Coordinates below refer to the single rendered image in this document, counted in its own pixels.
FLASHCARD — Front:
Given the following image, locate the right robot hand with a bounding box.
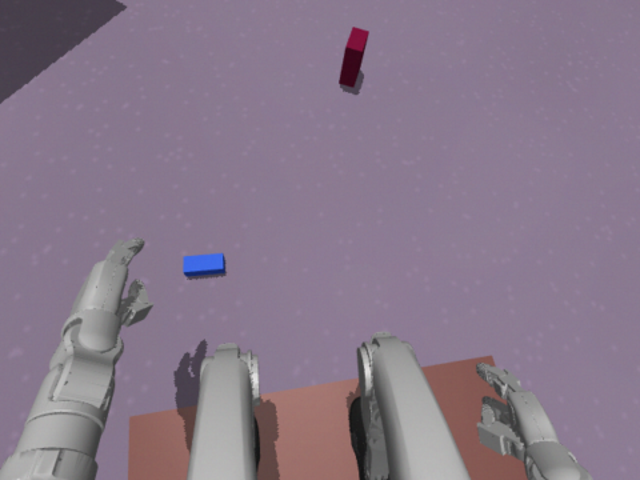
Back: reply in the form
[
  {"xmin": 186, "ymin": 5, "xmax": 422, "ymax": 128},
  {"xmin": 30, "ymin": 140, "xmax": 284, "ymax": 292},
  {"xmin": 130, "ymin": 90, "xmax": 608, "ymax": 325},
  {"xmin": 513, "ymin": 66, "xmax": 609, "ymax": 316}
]
[{"xmin": 476, "ymin": 363, "xmax": 560, "ymax": 463}]

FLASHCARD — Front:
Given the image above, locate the left robot hand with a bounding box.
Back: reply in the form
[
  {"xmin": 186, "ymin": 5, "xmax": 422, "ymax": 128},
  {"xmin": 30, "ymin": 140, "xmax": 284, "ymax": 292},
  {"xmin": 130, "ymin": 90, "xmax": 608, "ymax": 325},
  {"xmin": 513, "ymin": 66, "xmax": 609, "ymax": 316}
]
[{"xmin": 70, "ymin": 238, "xmax": 154, "ymax": 327}]

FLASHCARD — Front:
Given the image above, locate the left robot arm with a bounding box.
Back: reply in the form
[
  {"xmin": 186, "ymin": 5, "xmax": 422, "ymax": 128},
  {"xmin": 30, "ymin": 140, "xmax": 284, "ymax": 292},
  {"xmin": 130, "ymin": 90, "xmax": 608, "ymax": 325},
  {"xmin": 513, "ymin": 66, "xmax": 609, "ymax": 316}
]
[{"xmin": 0, "ymin": 309, "xmax": 124, "ymax": 480}]

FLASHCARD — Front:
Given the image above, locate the right robot foot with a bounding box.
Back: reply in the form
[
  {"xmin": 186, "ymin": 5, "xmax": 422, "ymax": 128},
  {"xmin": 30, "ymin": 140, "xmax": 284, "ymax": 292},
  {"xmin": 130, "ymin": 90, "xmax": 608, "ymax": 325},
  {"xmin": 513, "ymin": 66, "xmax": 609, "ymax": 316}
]
[{"xmin": 349, "ymin": 396, "xmax": 390, "ymax": 480}]

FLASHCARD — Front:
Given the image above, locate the right robot arm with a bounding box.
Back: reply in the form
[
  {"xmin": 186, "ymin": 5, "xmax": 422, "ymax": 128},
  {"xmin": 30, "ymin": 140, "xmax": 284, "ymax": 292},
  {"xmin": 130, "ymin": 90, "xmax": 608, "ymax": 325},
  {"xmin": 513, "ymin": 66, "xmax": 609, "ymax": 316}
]
[{"xmin": 524, "ymin": 441, "xmax": 593, "ymax": 480}]

